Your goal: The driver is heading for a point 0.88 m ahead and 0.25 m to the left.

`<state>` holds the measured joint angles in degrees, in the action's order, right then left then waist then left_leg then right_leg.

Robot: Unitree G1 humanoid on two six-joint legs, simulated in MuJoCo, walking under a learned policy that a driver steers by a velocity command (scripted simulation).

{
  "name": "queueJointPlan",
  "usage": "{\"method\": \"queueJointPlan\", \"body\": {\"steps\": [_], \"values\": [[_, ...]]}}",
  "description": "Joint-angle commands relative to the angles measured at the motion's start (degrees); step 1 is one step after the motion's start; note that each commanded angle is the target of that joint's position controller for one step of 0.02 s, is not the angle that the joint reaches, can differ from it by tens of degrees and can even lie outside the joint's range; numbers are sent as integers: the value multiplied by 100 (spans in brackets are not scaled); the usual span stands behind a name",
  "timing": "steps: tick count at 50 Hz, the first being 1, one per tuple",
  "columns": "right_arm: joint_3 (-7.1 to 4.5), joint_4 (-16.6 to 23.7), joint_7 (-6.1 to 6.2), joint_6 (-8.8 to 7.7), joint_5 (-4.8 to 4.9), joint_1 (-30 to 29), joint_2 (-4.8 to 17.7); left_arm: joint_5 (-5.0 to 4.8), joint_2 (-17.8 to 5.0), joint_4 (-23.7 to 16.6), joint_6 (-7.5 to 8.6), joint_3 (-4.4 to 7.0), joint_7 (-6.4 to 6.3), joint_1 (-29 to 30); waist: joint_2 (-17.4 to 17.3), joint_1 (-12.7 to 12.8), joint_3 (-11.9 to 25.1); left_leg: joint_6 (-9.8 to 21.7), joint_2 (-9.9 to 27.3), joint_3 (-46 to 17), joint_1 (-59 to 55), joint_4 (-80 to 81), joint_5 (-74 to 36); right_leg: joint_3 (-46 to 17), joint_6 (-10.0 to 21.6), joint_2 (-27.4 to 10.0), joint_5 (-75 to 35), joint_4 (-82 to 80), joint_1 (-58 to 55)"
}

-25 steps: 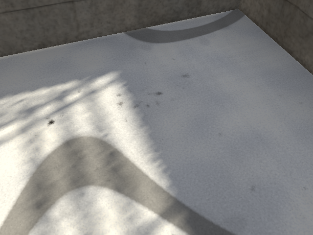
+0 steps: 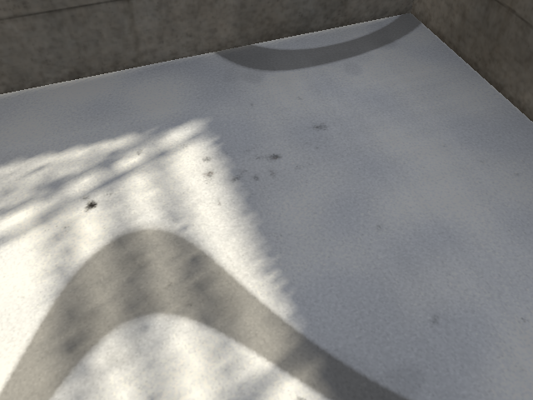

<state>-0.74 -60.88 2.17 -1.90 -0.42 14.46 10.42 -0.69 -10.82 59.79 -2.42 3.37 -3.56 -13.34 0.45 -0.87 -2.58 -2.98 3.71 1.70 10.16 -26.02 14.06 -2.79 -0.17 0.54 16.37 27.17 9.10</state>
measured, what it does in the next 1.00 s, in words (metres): walks ahead: left foot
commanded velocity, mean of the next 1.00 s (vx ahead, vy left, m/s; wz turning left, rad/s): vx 0.22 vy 0.00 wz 0.00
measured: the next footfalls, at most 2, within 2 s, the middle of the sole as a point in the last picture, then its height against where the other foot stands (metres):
left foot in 0.86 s outside the picture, level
right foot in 1.40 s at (285, 348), level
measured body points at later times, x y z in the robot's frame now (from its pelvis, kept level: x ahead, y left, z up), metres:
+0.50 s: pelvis +0.02 +0.00 -0.01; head +0.02 +0.00 +0.44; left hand +0.02 +0.24 -0.16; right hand +0.01 -0.23 -0.16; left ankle +0.00 +0.15 -0.74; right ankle -0.02 -0.12 -0.74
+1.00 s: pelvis +0.22 +0.10 +0.00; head +0.23 +0.12 +0.45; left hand +0.29 +0.35 -0.15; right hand +0.25 -0.15 -0.14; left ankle +0.24 +0.19 -0.74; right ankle +0.17 -0.06 -0.63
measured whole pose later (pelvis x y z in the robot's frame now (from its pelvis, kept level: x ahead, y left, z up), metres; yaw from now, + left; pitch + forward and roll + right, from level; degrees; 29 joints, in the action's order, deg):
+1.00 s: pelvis +0.22 +0.10 +0.00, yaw +1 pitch +0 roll -1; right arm -1.0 -57.5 -2.6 -6.7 -0.7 18.5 11.5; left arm -2.2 -13.4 55.2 5.8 3.0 -1.7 -15.5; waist 1.5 -1.9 0.5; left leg 2.8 -0.5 3.3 17.0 -31.0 14.5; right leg -1.3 4.9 -2.9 13.9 72.5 28.8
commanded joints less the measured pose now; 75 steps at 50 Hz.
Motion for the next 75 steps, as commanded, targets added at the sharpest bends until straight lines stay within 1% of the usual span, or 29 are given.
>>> {"method": "queueJointPlan", "body": {"steps": [1, 17, 20, 23, 26, 27, 29, 31, 35, 37, 39, 41, 42, 43, 44, 45, 47, 48, 51, 54, 59, 66, 68, 69, 70, 71, 72, 73, 75], "values": [[-68, 89, 11, -40, 5, 259, 525, -2, -524, -108, 48, 86, -12, -193, -40, -3, -45, 106, -79, 112, 91, 416, -455, -36, 127, -103, -1247, -448, 141], [-3, -54, 4, -32, 18, 444, 435, -11, -455, 88, 59, 43, -10, -362, -50, 6, -67, 139, -108, 102, 94, 393, -556, 9, 90, -107, -1301, -435, 175], [-63, -93, 52, 8, 119, 502, 546, -82, -438, 149, 71, 63, -16, -539, -214, 51, -194, 366, -204, 86, 311, 335, 2026, 289, 258, 179, 1475, -230, 553], [-104, -8, 55, -128, 223, 646, 586, -131, -330, 22, 327, 27, 31, -518, -344, 8, -816, 722, 188, -571, 614, 462, 3027, 96, 453, 2, 2168, -181, 1283], [-131, 138, 4, -256, 222, 547, 534, -120, -216, 61, 523, 10, 176, -841, -63, 167, -699, 768, 124, -537, 969, 108, 2469, -177, 643, -126, 1906, -359, 737], [-104, 283, -11, -301, 216, 226, 386, -155, -336, 237, 538, 33, 200, -1294, 176, 356, -687, 612, -190, -86, 1433, -467, 2111, -505, 755, -280, 2091, -637, 250], [-18, 626, -87, -483, 252, -324, 62, -225, -973, 442, 593, 186, 259, -2223, 1300, 698, -747, 526, -547, 319, 2704, -2135, 1396, -2768, 1547, -1506, 2209, -1641, -741], [-52, 966, -210, -658, 384, -786, 269, -34, -829, 410, 785, 131, 270, -2277, 1143, 699, -855, 784, -62, -505, 4333, -3979, 2147, -3592, 1917, -2261, 425, -1624, -1646], [-108, 1246, -352, -643, 244, -855, 474, -65, -502, 89, 721, -18, 202, -1469, 461, 250, -423, 861, 565, -608, 4446, -3283, 1245, -1897, 1068, -1849, -554, -1711, -1671], [-44, 1206, -442, -573, 133, -620, 272, -125, -761, -125, 634, 23, 152, -968, 510, 9, -277, 636, 241, -163, 2366, -2067, 302, -886, 809, -1195, -323, -1871, -160], [-140, 1042, -435, -472, 194, -127, 466, -136, -1097, -144, 648, 125, 163, -1056, 678, -255, -197, 453, -129, 246, 638, -1629, -546, -663, 857, -1141, -12, -1922, 830], [-408, 650, -334, -365, 249, 1036, 927, -67, -1117, -142, 720, 112, 129, -942, 446, -970, 148, 475, -521, 536, -708, -1499, -292, -270, 591, -863, -1529, -567, 1104], [-543, 390, -296, -327, 252, 1897, 1169, 25, -885, -181, 732, 48, 137, -866, -30, -1423, 562, 585, -428, 407, -1550, -1329, -167, 113, 336, -577, -2365, 1078, 1363], [-579, 251, -275, -308, 131, 2477, 1718, 196, -264, -394, 766, -116, 141, -838, -1960, -1329, 772, 926, 832, -1706, -1752, -352, 1053, 400, 62, -7, 211, 3781, 2230], [-435, 418, -367, -450, -39, 2176, 1711, -73, 398, -426, 912, -219, 159, -1816, -3159, -543, 1370, 1790, 1931, -5209, -1951, 1721, 1949, -446, 205, 584, 1695, 5254, 3010], [-323, 515, -443, -538, 36, 1337, 1303, -320, -32, -440, 993, -134, 196, -1562, -1916, -256, 666, 1781, 2135, -5533, -1257, 2093, 3222, -531, 357, 111, 1079, 5765, 3553], [-170, 716, -522, -598, 11, 302, 920, -236, -366, -687, 967, -91, 192, -576, -352, -147, -151, 1510, 1634, -3491, 79, 1680, 1987, -251, 622, -562, -181, 5352, 3463], [-128, 730, -509, -593, -72, 87, 835, -133, -464, -645, 907, -17, 165, -673, -482, 36, -84, 1385, 1271, -2641, 384, 1658, 1211, -231, 644, -755, -538, 4860, 3079], [-39, 513, -401, -584, -45, 464, 652, -120, -597, -592, 744, 85, 181, -610, -588, 137, -132, 1347, 859, -1511, 359, 1904, -192, -58, 562, -836, -907, 3977, 2747], [-60, 366, -265, -540, 3, 929, 810, -20, -494, -859, 717, 93, 218, 270, -174, 6, -267, 1447, 950, -1238, -232, 2037, -1024, 20, 360, -837, -1563, 2926, 3452], [-82, 321, -142, -470, 49, 1185, 852, -33, -359, -1204, 717, 10, 412, 1444, -269, -241, -355, 1332, 730, -538, -358, 2214, -1464, 379, 154, -568, -2674, 1120, 3038], [-243, 113, -97, -276, 139, 1537, 1076, -76, -548, -1623, 816, -28, 613, 2163, -381, -286, -481, 1236, 1137, -412, -1800, 1589, -2573, 423, 411, -385, -1779, 208, 3027], [-288, 161, -89, -238, 108, 1346, 1175, -73, -837, -1490, 838, 108, 599, 1454, -752, 119, 64, 1115, 1091, -318, -1904, 761, -4547, 685, 589, -23, -1395, 178, 1841], [-298, 201, -101, -171, 101, 1248, 1190, -90, -1138, -1220, 852, 269, 541, 484, -855, 583, 634, 976, 808, -115, -1726, -323, -5393, 852, 742, 197, -1382, 93, 648], [-219, 344, -122, -171, 35, 1146, 1041, -50, -1478, -940, 831, 388, 472, -689, -623, 1022, 1457, 804, 585, -31, -408, -1926, -4343, 53, 1076, -534, -1545, 404, -1385], [34, 409, -238, -294, 19, 1899, 202, 28, -1974, -738, 811, 502, 475, -1499, 911, 738, 2610, 379, -558, -103, 2119, -4474, -514, -2896, 2206, -2175, -370, -18, -3859], [-36, 276, -293, -462, 158, 1745, 441, 62, -1422, -669, 812, 328, 493, -1436, 824, 840, 2811, 537, -760, -1122, 2897, -5403, 1766, -4214, 2218, -2427, 156, -990, -3784], [-197, 557, -307, -558, 347, 1002, 971, 30, -1106, -759, 839, 215, 482, -807, 673, 712, 1651, 695, -364, -1091, 3369, -5605, 1480, -3151, 1791, -2220, 15, -1116, -2785], [-278, 723, -213, -509, 312, 409, 1007, 62, -569, -908, 908, 25, 516, 150, -11, 278, 698, 718, 239, -804, 2884, -4922, 433, -1543, 1393, -1821, -804, -1545, -855]]}}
